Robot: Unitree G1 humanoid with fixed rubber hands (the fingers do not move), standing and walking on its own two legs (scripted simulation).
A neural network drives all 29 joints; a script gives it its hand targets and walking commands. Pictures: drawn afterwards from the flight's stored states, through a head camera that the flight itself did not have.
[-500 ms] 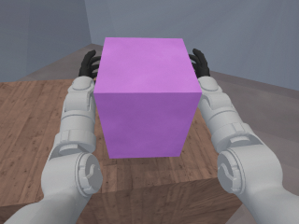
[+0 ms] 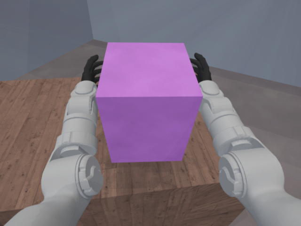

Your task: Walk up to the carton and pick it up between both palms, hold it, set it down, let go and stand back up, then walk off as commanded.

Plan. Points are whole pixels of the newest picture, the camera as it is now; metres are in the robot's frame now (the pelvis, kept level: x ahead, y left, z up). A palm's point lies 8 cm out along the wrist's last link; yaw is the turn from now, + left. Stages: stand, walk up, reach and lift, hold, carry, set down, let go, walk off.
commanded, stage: set down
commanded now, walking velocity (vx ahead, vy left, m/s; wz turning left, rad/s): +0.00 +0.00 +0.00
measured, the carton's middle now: (146, 104) +0.41 +0.03 +0.16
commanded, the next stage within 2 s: none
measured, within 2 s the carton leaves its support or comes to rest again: rests again in 1.88 s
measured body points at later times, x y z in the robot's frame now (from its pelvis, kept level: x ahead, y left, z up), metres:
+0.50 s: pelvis +0.00 +0.00 +0.00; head -0.02 +0.02 +0.45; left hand +0.44 +0.18 +0.19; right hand +0.44 -0.11 +0.20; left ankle +0.03 +0.14 -0.75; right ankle -0.05 -0.14 -0.75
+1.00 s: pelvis +0.00 +0.00 +0.00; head -0.01 +0.02 +0.45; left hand +0.44 +0.18 +0.18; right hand +0.44 -0.11 +0.18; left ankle +0.03 +0.14 -0.75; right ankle -0.05 -0.14 -0.75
